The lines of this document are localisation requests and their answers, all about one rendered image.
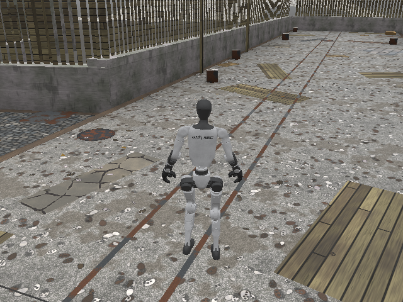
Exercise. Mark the left robot forearm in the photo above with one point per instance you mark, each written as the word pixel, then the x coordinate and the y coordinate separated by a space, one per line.
pixel 170 163

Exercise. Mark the robot left hand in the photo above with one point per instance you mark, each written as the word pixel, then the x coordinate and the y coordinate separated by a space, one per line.
pixel 165 174

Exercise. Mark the left robot upper arm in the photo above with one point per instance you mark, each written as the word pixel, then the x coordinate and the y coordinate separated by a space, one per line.
pixel 178 143

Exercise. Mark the right robot upper arm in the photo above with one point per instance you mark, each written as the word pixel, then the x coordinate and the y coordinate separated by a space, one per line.
pixel 222 133

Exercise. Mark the robot left foot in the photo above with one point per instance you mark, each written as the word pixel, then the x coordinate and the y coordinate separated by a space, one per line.
pixel 187 249

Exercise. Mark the robot torso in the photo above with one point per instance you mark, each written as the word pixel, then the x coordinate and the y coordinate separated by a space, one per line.
pixel 202 147

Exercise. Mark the right robot forearm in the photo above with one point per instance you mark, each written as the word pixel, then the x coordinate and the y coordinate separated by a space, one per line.
pixel 234 164

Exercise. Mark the robot right hand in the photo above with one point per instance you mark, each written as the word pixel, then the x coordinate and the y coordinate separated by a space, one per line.
pixel 236 174

